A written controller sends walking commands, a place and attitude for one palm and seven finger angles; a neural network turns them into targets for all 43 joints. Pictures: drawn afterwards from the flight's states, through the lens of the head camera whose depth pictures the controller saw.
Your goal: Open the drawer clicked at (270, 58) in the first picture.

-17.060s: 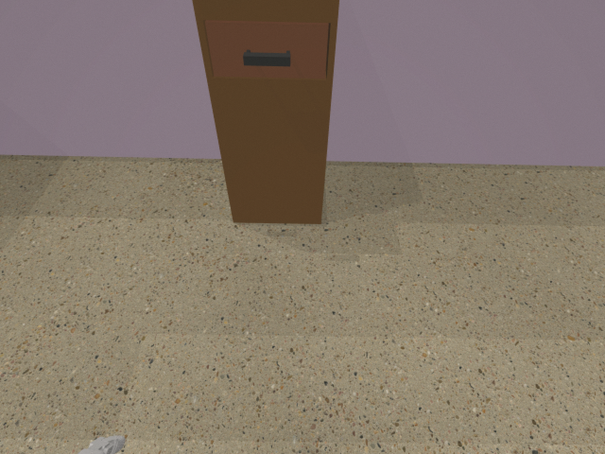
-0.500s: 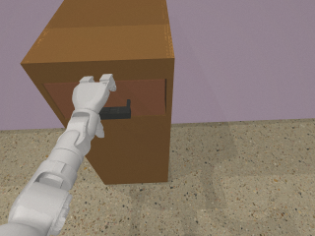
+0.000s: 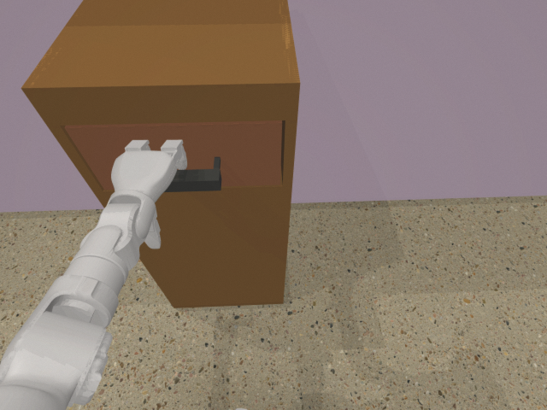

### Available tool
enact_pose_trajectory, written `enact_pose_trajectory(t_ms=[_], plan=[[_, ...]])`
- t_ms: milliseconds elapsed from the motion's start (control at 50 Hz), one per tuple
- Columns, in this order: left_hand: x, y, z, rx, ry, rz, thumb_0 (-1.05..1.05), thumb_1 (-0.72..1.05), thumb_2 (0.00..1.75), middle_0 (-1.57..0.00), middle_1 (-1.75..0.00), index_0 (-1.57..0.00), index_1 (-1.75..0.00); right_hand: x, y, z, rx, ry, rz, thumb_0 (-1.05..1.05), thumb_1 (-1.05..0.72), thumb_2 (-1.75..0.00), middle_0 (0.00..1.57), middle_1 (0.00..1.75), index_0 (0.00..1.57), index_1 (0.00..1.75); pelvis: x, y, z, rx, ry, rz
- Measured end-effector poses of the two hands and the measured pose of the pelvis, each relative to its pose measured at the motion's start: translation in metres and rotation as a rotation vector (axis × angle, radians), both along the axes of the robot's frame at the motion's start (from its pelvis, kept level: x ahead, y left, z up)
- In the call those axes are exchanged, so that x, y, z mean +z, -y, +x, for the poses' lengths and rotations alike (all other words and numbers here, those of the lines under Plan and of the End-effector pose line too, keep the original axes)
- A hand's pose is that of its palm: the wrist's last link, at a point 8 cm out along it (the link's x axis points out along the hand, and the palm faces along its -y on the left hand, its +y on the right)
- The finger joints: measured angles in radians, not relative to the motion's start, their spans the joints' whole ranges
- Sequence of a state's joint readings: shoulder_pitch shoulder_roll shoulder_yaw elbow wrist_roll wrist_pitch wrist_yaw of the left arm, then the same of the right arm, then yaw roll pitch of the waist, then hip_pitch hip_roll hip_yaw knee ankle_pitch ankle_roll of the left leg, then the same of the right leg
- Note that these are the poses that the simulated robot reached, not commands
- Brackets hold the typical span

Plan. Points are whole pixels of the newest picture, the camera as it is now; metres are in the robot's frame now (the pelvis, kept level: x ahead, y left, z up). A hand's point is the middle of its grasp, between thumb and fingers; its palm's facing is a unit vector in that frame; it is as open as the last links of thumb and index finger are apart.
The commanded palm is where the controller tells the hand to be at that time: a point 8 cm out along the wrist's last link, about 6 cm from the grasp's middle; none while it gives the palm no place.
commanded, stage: lower the fingers behind the handle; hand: left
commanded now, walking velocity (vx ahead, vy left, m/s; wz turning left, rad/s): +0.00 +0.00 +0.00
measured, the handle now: (182, 171) +0.50 +0.17 +0.03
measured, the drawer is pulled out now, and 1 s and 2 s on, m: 0.00 0.00 0.00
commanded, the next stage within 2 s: lift the fingers back up to retry in 0.90 s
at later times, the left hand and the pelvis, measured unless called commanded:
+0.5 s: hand (161, 189) +0.45 +0.20 +0.04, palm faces -0.01 +0.02 -1.00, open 13.8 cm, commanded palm +0.43 +0.19 +0.06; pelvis -0.01 +0.00 -0.01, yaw +0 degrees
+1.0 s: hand (162, 188) +0.46 +0.20 +0.04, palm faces +0.02 +0.01 -1.00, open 13.6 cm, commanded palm +0.44 +0.20 +0.06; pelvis -0.02 +0.01 -0.02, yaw +0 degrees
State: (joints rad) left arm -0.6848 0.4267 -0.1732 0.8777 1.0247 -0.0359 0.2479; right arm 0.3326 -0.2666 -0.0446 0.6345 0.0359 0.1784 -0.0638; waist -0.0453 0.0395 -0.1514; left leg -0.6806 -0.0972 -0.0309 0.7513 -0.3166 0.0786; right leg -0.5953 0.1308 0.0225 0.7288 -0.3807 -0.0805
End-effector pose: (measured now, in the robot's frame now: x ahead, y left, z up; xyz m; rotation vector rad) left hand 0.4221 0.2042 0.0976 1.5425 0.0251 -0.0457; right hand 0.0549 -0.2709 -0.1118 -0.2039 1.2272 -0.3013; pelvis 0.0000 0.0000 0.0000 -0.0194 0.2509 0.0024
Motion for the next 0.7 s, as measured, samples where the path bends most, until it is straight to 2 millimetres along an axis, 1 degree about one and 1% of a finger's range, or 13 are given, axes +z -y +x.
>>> enact_pose_trajectory(t_ms=[60, 140, 240, 320, 440, 500, 600, 700], plan=[[-0.002, 0.000, 0.001, 0.011, 0.055, -0.013, 0.00, -0.49, 0.30, -0.33, -1.30, -0.32, -1.21, -0.008, -0.002, -0.009, 0.002, -0.043, 0.015, 0.01, -0.90, -0.90, 0.20, 0.30, 0.20, 0.30, -0.004, -0.001, 0.001, 0.004, -0.018, -0.002], [-0.005, 0.003, 0.010, 0.050, 0.091, 0.005, 0.00, -0.49, 0.30, -0.36, -1.34, -0.32, -1.21, -0.015, -0.009, -0.014, -0.009, -0.062, 0.047, 0.01, -0.90, -0.90, 0.20, 0.30, 0.20, 0.30, -0.007, -0.001, 0.001, 0.004, -0.039, -0.003], [-0.002, 0.007, 0.014, 0.099, 0.098, 0.014, 0.00, -0.49, 0.30, -0.36, -1.31, -0.36, -1.30, -0.018, -0.021, -0.013, -0.012, -0.057, 0.085, 0.01, -0.90, -0.90, 0.20, 0.30, 0.20, 0.30, -0.006, -0.002, 0.002, 0.002, -0.040, -0.005], [-0.001, 0.010, 0.013, 0.127, 0.068, 0.015, 0.00, -0.49, 0.30, -0.34, -1.26, -0.33, -1.31, -0.015, -0.026, -0.008, -0.006, -0.035, 0.095, 0.01, -0.90, -0.90, 0.20, 0.30, 0.20, 0.30, -0.005, -0.001, 0.001, 0.003, -0.029, -0.005], [-0.002, 0.009, 0.012, 0.116, 0.029, 0.022, 0.00, -0.49, 0.30, -0.33, -1.22, -0.28, -1.31, -0.007, -0.022, -0.003, 0.004, 0.015, 0.060, 0.01, -0.90, -0.90, 0.20, 0.30, 0.20, 0.30, -0.006, -0.001, -0.006, 0.005, -0.023, -0.008], [-0.004, 0.009, 0.011, 0.093, 0.032, 0.055, 0.00, -0.49, 0.30, -0.31, -1.25, -0.28, -1.29, -0.005, -0.018, -0.005, 0.008, 0.028, 0.038, 0.01, -0.90, -0.90, 0.20, 0.30, 0.20, 0.30, -0.009, -0.002, -0.010, 0.006, -0.028, -0.011], [-0.006, 0.006, 0.011, 0.082, 0.050, 0.032, 0.00, -0.49, 0.30, -0.28, -1.31, -0.30, -1.25, -0.009, -0.013, -0.013, 0.010, 0.017, 0.017, 0.01, -0.90, -0.90, 0.20, 0.30, 0.20, 0.30, -0.014, -0.005, -0.015, 0.003, -0.041, -0.014], [-0.008, 0.006, 0.011, 0.079, 0.068, 0.027, 0.00, -0.49, 0.30, -0.27, -1.34, -0.32, -1.24, -0.014, -0.016, -0.024, 0.004, -0.011, 0.021, 0.01, -0.90, -0.90, 0.20, 0.30, 0.20, 0.30, -0.017, -0.007, -0.016, 0.003, -0.050, -0.016]])
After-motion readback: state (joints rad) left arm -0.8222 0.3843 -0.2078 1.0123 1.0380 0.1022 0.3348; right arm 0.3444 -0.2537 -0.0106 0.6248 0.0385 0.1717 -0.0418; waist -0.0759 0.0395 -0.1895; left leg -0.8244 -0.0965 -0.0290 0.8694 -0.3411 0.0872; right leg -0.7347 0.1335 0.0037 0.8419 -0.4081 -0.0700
